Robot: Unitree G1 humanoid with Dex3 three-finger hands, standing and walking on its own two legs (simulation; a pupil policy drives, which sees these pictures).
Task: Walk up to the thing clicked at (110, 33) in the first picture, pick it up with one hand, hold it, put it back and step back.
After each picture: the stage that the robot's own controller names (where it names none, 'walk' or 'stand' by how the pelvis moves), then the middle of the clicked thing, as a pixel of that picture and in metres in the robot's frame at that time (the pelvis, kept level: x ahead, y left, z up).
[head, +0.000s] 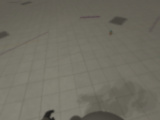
stand; (110, 32) +2.24 -0.48 -0.72
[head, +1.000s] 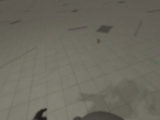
walk; (98, 41) +2.14 -0.01 -0.69
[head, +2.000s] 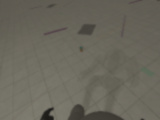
walk; (81, 49) +1.47 +0.35 -0.72
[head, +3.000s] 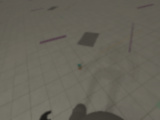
walk; (79, 67) +0.97 +0.30 -0.72
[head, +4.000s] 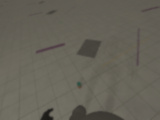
walk; (79, 85) +0.62 +0.26 -0.72
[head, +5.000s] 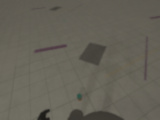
stand; (79, 97) +0.42 +0.18 -0.71
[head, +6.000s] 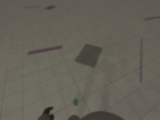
stand; (75, 102) +0.35 +0.18 -0.72
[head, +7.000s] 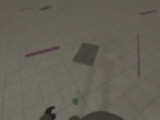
stand; (75, 101) +0.35 +0.21 -0.72
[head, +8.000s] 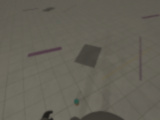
stand; (76, 102) +0.36 +0.19 -0.73
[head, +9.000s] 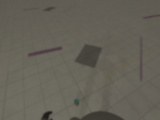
stand; (76, 102) +0.35 +0.19 -0.73
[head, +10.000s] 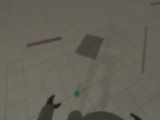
go down; (76, 94) +0.37 +0.18 -0.71
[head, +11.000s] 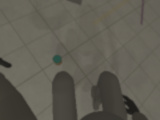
go down; (57, 60) +0.43 +0.23 -0.28
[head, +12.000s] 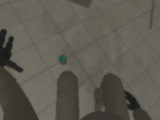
close in; (63, 60) +0.43 +0.23 -0.29
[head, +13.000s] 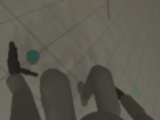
close in; (33, 58) +0.41 +0.26 -0.22
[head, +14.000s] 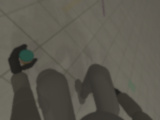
close; (26, 58) +0.41 +0.27 -0.22
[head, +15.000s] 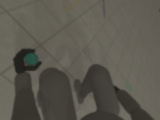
lift; (31, 60) +0.38 +0.26 -0.23
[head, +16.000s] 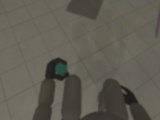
lift; (62, 71) +0.32 +0.22 -0.05
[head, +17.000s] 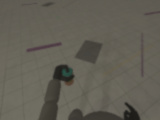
hold; (68, 76) +0.32 +0.17 +0.03
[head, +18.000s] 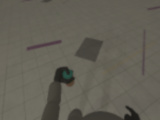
hold; (68, 78) +0.32 +0.17 +0.00
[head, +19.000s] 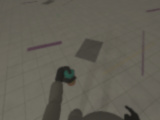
hold; (70, 77) +0.32 +0.17 +0.00
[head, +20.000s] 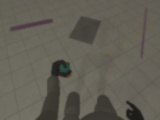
crouch; (66, 70) +0.37 +0.18 -0.06
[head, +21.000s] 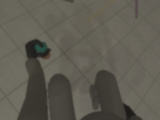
lower; (43, 51) +0.47 +0.27 -0.12
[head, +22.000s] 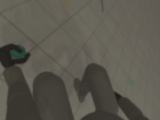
lower; (19, 55) +0.43 +0.29 -0.23
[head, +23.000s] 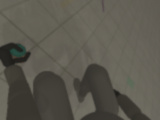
lower; (19, 54) +0.43 +0.29 -0.23
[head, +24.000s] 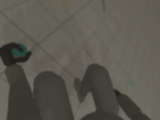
lower; (20, 54) +0.43 +0.29 -0.23
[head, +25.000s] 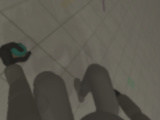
lower; (20, 54) +0.43 +0.29 -0.23
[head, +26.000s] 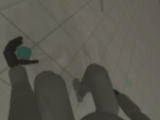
open; (23, 55) +0.42 +0.27 -0.23
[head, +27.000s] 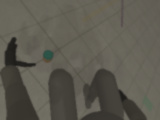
stand; (47, 56) +0.42 +0.25 -0.25
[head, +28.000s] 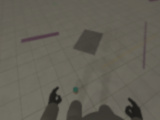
stand; (75, 90) +0.39 +0.17 -0.61
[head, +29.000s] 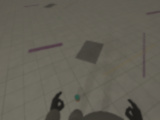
stand; (77, 98) +0.39 +0.17 -0.66
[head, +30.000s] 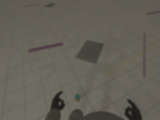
stand; (77, 98) +0.39 +0.17 -0.67
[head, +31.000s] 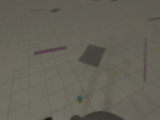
stand; (79, 99) +0.41 +0.16 -0.72
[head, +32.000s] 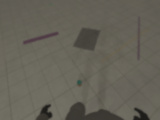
walk; (79, 83) +0.48 +0.16 -0.69
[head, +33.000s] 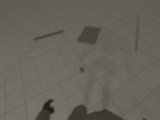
walk; (81, 70) +0.75 +0.20 -0.70
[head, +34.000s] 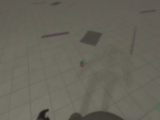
stand; (81, 64) +1.02 +0.19 -0.70
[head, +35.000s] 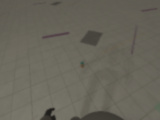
stand; (82, 64) +1.01 +0.18 -0.73
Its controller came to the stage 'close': yes
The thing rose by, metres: 0.71
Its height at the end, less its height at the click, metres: +0.00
